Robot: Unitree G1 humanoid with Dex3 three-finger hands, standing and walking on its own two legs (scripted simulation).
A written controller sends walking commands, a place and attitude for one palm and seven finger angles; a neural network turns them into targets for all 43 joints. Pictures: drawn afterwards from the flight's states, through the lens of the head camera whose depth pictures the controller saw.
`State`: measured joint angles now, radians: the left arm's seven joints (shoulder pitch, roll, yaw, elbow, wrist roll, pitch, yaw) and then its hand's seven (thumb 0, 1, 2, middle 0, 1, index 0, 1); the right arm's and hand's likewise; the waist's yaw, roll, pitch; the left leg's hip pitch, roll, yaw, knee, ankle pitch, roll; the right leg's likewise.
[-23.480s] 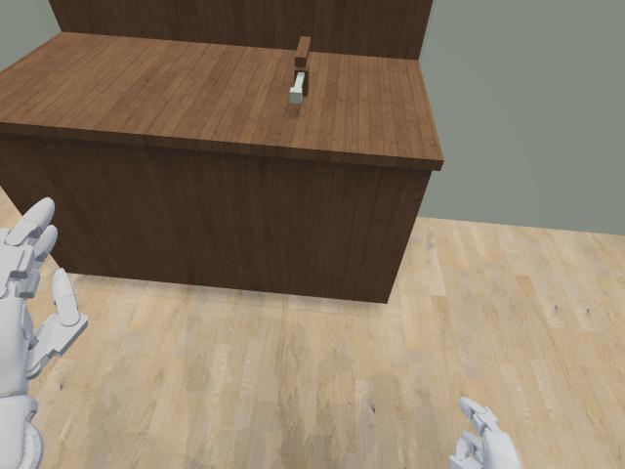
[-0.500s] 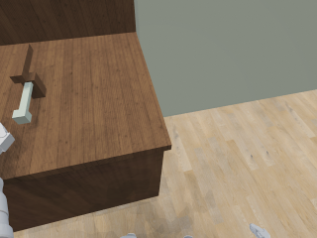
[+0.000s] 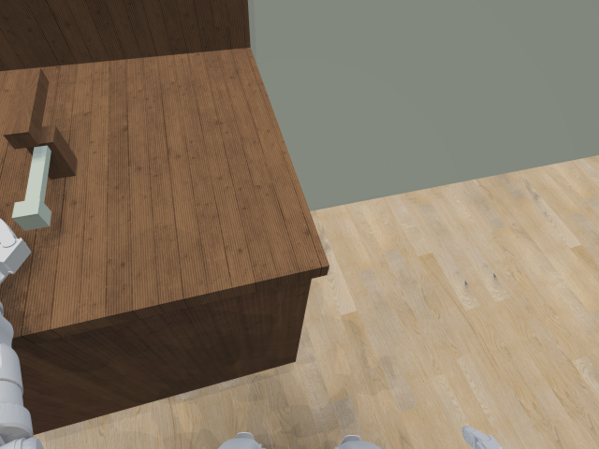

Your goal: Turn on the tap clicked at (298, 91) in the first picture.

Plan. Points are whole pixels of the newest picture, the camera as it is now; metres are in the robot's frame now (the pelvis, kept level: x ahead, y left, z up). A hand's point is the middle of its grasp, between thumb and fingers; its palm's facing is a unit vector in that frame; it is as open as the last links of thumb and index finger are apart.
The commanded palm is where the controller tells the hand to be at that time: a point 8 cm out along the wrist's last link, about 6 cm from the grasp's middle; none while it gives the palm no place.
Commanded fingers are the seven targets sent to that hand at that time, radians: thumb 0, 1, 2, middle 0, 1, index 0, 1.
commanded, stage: reach beside the lever's end, fingers flat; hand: left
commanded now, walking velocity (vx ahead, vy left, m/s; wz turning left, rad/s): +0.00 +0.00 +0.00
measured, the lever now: (32, 214) +0.38 +0.35 +0.08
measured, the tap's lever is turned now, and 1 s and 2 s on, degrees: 0 0 18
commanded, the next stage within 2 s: push the lever round in 0.30 s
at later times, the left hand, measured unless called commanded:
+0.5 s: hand (13, 240) +0.35 +0.36 +0.07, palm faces +0.52 -0.85 -0.11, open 7.8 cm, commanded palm +0.30 +0.39 +0.06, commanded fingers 0.00 0.90 0.90 -0.15 -0.15 -0.15 -0.15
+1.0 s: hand (29, 246) +0.35 +0.35 +0.06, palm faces +0.50 -0.86 -0.10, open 7.8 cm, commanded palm +0.30 +0.38 +0.06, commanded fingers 0.00 0.90 0.90 -0.15 -0.15 -0.15 -0.15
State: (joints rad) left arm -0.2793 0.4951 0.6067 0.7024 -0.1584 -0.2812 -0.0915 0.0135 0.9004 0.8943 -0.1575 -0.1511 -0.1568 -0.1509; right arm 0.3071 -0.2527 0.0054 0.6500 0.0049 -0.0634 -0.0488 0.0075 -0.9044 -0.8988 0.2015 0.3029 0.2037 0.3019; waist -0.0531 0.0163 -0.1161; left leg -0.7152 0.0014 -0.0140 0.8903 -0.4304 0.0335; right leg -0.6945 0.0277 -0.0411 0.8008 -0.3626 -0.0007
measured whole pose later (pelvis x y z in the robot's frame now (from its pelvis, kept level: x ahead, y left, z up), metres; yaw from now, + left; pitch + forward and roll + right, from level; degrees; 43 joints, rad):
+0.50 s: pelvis +0.00 -0.02 -0.01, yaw +1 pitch +16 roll -3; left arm -0.36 0.57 0.64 0.79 -0.18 -0.32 -0.17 0.01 0.90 0.89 -0.15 -0.15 -0.15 -0.15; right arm 0.27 -0.28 0.01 0.67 0.01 -0.06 -0.07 0.01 -0.90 -0.90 0.20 0.30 0.20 0.30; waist -0.04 0.00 -0.11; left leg -0.75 0.02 -0.04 0.92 -0.44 0.01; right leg -0.73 0.04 -0.07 0.84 -0.38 -0.03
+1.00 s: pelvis +0.01 -0.01 +0.00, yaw +0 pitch +15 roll -3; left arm -0.25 0.47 0.60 0.66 -0.19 -0.32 -0.11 0.01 0.90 0.89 -0.15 -0.15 -0.15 -0.15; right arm 0.30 -0.25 0.00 0.67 0.01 -0.05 -0.06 0.01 -0.90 -0.90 0.20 0.30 0.20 0.30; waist -0.04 0.02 -0.11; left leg -0.71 0.01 -0.03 0.90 -0.45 0.02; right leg -0.69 0.04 -0.05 0.81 -0.38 -0.01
